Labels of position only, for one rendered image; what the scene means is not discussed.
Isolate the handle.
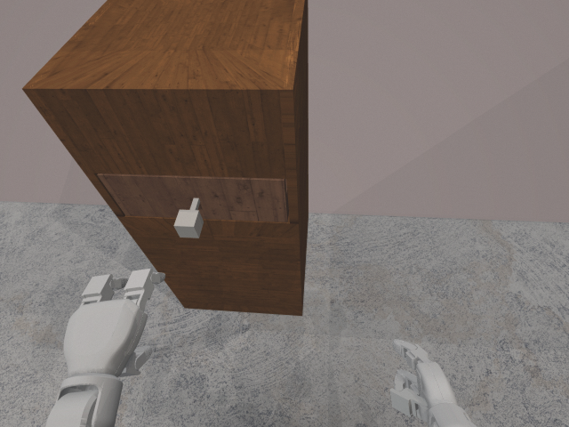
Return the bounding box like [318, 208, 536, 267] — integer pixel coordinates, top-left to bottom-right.
[173, 198, 204, 238]

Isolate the robot right hand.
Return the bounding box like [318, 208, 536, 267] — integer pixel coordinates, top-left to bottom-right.
[390, 339, 458, 423]

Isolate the cabinet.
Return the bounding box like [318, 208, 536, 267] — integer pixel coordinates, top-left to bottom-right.
[22, 0, 309, 316]

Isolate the robot left hand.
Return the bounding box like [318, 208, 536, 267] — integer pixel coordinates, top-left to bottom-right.
[63, 269, 165, 377]

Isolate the left robot forearm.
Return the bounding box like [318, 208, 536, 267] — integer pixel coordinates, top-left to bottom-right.
[45, 373, 123, 427]

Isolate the right robot forearm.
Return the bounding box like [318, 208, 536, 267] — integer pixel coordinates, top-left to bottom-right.
[428, 403, 477, 427]

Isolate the drawer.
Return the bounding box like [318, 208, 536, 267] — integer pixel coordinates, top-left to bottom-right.
[97, 173, 289, 222]

